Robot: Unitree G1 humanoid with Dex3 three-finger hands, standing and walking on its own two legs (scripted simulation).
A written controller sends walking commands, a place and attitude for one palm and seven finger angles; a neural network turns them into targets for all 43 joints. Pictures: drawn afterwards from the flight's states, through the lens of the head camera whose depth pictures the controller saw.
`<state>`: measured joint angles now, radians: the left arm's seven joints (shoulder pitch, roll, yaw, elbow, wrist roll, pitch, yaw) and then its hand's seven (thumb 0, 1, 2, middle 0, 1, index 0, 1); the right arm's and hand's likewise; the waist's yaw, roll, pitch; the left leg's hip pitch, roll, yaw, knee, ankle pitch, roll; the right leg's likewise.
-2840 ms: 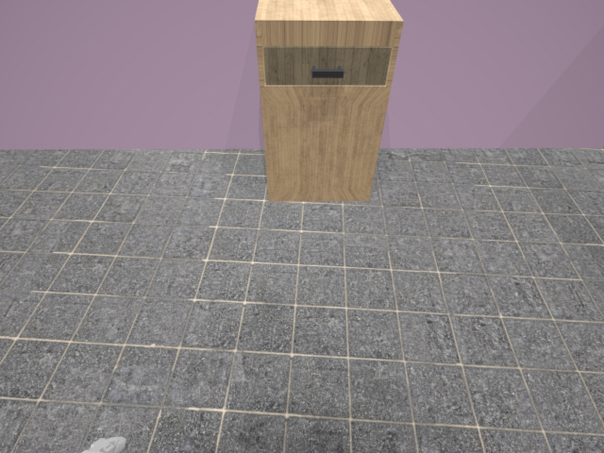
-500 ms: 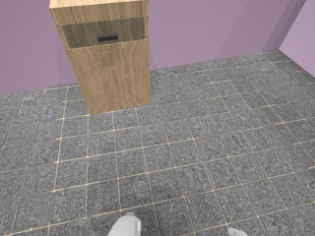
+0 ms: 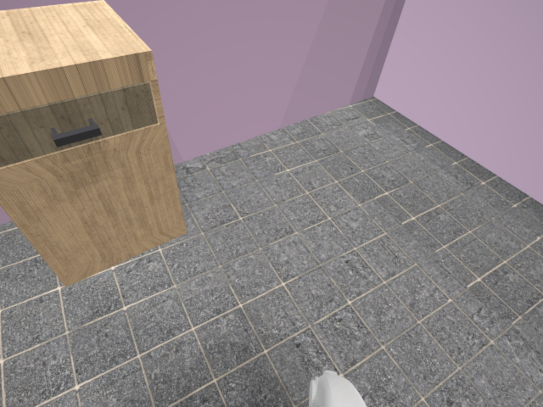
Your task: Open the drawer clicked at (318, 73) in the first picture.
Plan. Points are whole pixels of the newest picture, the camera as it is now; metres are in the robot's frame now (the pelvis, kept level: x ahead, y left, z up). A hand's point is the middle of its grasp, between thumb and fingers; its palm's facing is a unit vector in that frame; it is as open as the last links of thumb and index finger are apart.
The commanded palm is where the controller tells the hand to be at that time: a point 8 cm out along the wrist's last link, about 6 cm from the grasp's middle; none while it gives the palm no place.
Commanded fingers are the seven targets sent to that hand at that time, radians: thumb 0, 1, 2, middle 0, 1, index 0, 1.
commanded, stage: walk to a spot facing it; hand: left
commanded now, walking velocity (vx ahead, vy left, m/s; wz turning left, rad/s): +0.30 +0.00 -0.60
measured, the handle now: (75, 130) +0.78 +0.57 -0.09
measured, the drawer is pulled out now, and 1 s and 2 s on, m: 0.00 0.00 0.00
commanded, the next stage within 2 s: turn to face it in 0.32 s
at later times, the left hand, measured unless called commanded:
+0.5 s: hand (197, 326) +0.29 +0.15 -0.17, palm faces -0.22 -0.94 -0.25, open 7.3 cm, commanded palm none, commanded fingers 0.00 0.90 0.90 -0.20 -0.30 -0.20 -0.30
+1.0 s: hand (195, 269) +0.42 +0.18 -0.17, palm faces -0.01 -0.98 -0.20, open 7.4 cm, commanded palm none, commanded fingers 0.00 0.90 0.90 -0.20 -0.30 -0.20 -0.30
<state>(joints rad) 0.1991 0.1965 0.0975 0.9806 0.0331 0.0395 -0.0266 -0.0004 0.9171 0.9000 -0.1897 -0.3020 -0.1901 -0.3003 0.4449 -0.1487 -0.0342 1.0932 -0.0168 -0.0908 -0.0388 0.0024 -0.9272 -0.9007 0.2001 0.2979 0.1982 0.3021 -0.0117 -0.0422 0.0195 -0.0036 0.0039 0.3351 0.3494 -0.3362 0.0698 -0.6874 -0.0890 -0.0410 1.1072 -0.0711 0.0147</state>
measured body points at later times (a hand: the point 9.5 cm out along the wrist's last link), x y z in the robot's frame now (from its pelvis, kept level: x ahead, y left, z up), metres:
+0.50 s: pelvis +0.21 -0.04 +0.00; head +0.24 -0.06 +0.45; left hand +0.31 +0.20 -0.15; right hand +0.24 -0.29 -0.15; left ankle +0.28 +0.14 -0.66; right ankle +0.19 -0.09 -0.74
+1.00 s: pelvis +0.33 -0.01 +0.00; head +0.37 +0.01 +0.45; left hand +0.42 +0.23 -0.16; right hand +0.36 -0.26 -0.14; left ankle +0.37 +0.07 -0.74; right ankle +0.30 -0.18 -0.67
